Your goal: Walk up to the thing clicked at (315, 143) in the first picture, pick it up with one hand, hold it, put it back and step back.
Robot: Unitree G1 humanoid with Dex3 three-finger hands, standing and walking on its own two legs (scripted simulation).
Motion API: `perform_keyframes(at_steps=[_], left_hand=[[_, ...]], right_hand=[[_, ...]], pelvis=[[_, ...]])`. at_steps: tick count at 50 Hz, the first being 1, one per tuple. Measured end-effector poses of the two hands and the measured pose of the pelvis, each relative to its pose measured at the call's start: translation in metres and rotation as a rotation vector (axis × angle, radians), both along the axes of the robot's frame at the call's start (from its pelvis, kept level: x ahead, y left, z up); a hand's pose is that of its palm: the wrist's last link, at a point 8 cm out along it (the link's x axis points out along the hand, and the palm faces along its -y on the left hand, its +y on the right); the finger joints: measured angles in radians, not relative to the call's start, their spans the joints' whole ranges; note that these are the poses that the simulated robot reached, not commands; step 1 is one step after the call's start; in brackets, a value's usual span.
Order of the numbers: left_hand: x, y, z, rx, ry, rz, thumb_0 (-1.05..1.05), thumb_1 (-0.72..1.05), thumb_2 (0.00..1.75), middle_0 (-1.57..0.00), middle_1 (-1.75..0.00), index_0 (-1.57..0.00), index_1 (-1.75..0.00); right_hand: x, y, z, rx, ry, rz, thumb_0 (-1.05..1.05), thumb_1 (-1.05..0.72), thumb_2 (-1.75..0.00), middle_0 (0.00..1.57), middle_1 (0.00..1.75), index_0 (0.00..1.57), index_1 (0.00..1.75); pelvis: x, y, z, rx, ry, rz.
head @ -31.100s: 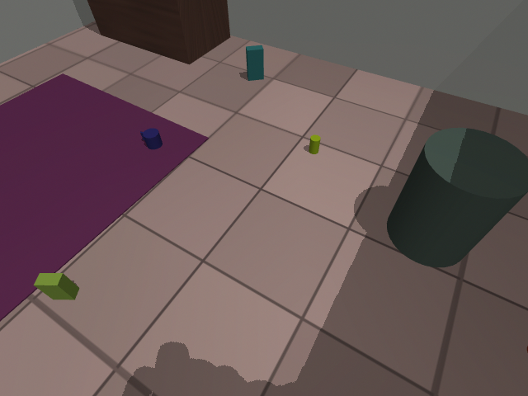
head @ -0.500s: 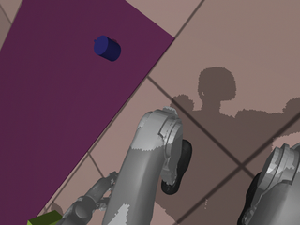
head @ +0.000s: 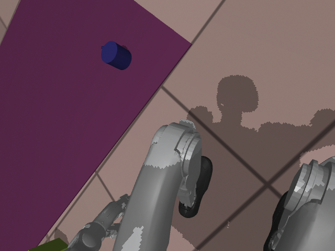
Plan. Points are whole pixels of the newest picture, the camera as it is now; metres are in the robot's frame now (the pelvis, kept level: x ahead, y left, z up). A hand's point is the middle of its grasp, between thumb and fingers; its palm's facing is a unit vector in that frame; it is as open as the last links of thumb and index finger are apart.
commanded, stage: settle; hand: right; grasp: from above
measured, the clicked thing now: out of the picture +0.47 -0.43 -0.25
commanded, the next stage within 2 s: lift in 0.56 s
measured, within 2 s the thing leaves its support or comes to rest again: neither
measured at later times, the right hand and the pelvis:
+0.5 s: hand out of the picture +0.44 -0.44 -0.12, palm faces -0.43 +0.13 -0.89, open 8.2 cm; pelvis +0.00 +0.00 +0.02, yaw -3 degrees
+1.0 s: hand out of the picture +0.42 -0.42 -0.05, palm faces -0.46 +0.18 -0.87, open 8.1 cm; pelvis +0.00 +0.00 +0.06, yaw -6 degrees
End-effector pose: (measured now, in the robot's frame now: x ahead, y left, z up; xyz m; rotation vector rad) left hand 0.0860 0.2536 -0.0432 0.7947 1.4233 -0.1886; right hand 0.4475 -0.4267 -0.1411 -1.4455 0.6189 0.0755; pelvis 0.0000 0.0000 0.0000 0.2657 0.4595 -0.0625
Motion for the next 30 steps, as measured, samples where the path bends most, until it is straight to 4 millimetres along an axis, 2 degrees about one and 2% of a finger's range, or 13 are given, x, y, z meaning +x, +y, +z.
perform_keyframes(at_steps=[16, 30], left_hand=[[0.017, 0.005, -0.001, -0.021, -0.041, 0.081, 0.0, 0.9, 0.89, -0.21, -0.3, -0.2, -0.3], [0.024, 0.004, -0.003, -0.024, -0.049, 0.124, 0.0, 0.9, 0.89, -0.21, -0.3, -0.2, -0.3]], right_hand=[[0.002, -0.016, 0.059, -0.03, 0.011, -0.008, 0.02, -0.25, -0.48, 0.7, 0.84, 0.7, 0.71], [-0.002, -0.013, 0.094, -0.01, 0.006, 0.035, 0.02, -0.25, -0.49, 0.71, 0.83, 0.7, 0.71]], pelvis=[[0.001, -0.002, 0.013, -0.007, 0.06, -0.022], [-0.002, -0.001, 0.023, -0.024, 0.084, -0.046]])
